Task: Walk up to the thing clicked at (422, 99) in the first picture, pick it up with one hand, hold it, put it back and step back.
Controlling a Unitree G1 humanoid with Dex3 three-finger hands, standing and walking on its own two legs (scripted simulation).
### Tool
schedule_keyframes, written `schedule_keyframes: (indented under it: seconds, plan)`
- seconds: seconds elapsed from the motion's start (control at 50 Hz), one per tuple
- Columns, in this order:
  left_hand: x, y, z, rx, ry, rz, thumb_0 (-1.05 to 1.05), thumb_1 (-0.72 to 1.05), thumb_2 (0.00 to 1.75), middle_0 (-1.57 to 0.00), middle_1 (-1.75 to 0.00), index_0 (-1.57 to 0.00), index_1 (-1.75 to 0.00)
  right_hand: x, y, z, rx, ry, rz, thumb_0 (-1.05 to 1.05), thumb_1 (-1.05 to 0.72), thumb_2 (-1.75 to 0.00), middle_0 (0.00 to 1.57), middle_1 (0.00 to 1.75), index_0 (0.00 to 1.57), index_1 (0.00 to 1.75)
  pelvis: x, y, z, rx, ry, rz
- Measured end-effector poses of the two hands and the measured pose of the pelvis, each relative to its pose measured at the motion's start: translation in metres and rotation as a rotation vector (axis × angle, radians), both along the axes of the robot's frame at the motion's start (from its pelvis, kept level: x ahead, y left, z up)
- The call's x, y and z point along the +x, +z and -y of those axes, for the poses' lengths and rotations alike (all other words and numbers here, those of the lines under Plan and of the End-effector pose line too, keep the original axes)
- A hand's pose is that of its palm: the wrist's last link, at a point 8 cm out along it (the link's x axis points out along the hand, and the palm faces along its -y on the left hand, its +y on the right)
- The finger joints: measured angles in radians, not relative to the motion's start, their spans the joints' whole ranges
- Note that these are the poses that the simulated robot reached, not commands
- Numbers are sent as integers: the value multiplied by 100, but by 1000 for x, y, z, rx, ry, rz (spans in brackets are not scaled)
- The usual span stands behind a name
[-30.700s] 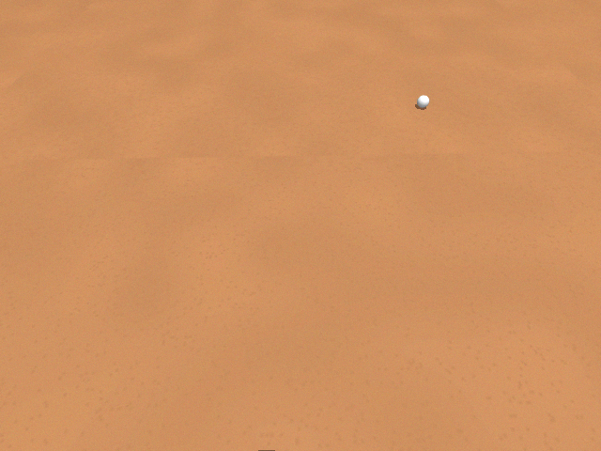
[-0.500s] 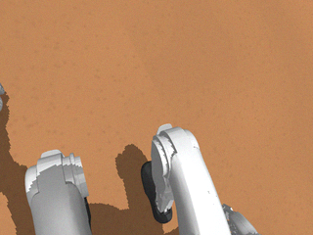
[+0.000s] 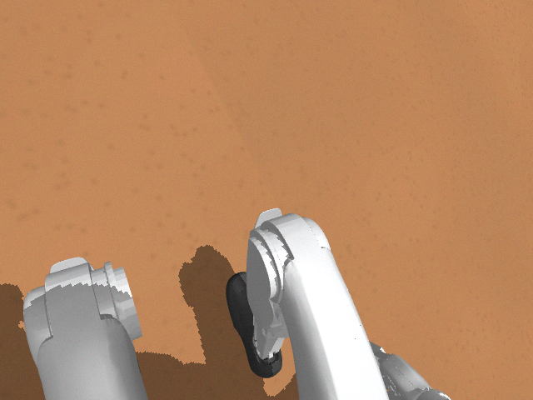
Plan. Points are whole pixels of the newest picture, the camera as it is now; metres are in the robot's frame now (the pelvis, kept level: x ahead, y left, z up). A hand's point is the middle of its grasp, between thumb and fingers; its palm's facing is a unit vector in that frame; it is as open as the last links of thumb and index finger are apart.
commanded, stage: rest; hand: left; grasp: from above
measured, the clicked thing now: out of the picture +0.44 +0.33 -0.25
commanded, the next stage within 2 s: open in 0.70 s
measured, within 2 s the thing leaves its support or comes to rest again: rests again in 0.56 s
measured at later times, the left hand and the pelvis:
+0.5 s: hand out of the picture +0.43 +0.32 -0.25, palm faces -0.45 -0.16 -0.88, open 9.0 cm; pelvis +0.00 +0.00 +0.00, yaw -1 degrees
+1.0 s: hand out of the picture +0.43 +0.33 -0.25, palm faces -0.45 -0.16 -0.88, open 9.4 cm; pelvis +0.00 +0.00 +0.00, yaw -2 degrees
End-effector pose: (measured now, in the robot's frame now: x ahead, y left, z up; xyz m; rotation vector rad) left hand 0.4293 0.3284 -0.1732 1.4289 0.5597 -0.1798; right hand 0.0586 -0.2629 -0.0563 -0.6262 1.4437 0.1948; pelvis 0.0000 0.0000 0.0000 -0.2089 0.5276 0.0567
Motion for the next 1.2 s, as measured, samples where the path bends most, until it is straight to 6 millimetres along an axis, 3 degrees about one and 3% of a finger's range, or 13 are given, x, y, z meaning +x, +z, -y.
schedule_keyframes:
  seconds: [0.48, 0.88, 1.02, 1.2]
  plan:
    - [2, -17, -1, -8, 3, -13, 0, 5, 59, -65, -76, -73, -74, -12, 9, -4, 9, 38, -41, 0, -91, -91, 20, 30, 20, 30, -2, -1, -2, -20, -11, 24]
    - [4, -19, -1, 3, 15, -11, 0, 5, 60, -64, -77, -73, -75, -3, 11, -7, 27, 82, -16, 0, -91, -91, 20, 30, 20, 30, -3, 0, -2, -27, -16, 35]
    - [3, -19, -3, 1, 17, -8, 0, 5, 64, -53, -80, -59, -78, -5, 13, -8, 22, 84, -19, 0, -91, -91, 20, 30, 20, 30, -4, 0, -3, -31, -17, 37]
    - [4, -19, -4, 6, 9, -12, 0, -20, 77, -32, -88, -35, -87, -9, 14, -8, 26, 82, -28, 0, -90, -91, 20, 30, 20, 30, -5, 0, -3, -33, -17, 41]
